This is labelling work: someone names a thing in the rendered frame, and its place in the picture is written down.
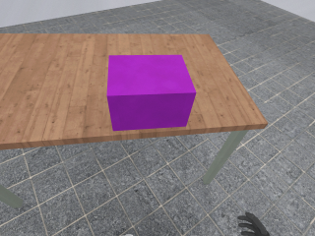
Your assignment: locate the robot right hand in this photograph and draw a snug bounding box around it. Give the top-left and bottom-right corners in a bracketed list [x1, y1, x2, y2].
[237, 211, 271, 236]

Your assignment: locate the table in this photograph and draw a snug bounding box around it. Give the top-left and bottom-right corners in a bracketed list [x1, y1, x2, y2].
[0, 33, 269, 208]

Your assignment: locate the carton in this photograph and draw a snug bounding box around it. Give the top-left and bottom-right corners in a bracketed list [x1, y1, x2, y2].
[106, 54, 196, 132]

